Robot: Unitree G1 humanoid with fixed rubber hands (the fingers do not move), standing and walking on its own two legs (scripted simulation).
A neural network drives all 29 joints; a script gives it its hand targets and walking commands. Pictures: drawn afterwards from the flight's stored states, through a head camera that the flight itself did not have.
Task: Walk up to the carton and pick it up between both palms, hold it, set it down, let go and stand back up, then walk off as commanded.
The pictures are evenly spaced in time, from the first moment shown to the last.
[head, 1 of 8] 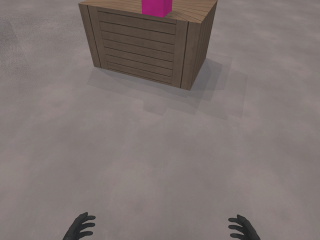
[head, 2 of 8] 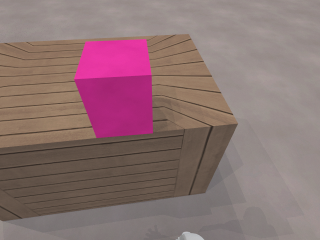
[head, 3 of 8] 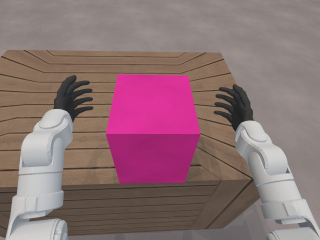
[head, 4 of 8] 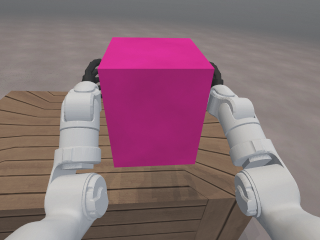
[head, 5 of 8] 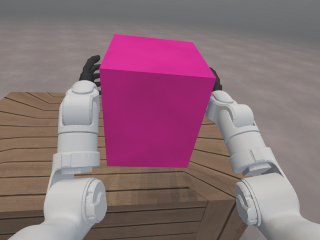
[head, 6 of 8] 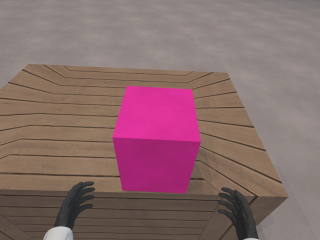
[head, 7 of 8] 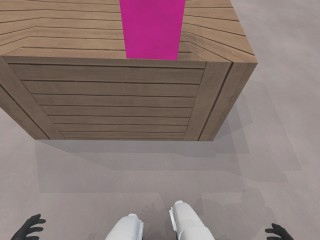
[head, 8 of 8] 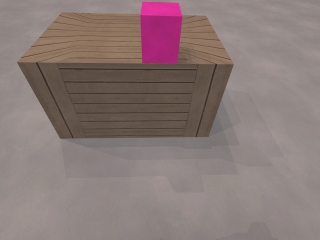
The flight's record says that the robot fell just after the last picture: no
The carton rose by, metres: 0.23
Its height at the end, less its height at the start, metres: +0.00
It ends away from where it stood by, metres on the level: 0.01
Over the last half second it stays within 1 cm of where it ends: yes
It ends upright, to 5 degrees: yes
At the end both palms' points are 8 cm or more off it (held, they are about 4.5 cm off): yes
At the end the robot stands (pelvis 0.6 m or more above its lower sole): yes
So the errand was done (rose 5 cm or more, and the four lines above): yes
